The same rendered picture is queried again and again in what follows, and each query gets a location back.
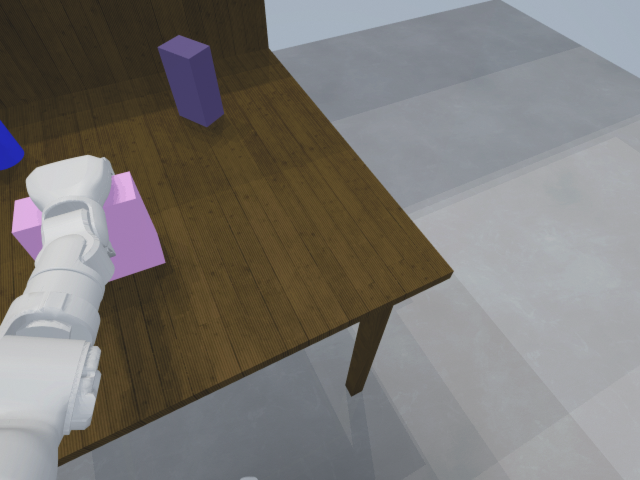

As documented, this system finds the robot left hand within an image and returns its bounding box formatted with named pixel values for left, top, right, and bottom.
left=26, top=155, right=116, bottom=258

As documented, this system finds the left robot upper arm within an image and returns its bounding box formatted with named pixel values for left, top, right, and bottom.
left=0, top=335, right=101, bottom=480

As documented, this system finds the table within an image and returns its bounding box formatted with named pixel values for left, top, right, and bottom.
left=0, top=0, right=454, bottom=467

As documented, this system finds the robot left forearm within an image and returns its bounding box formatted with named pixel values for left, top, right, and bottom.
left=0, top=196, right=115, bottom=346

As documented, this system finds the sponge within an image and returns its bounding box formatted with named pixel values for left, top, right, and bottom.
left=12, top=171, right=166, bottom=282

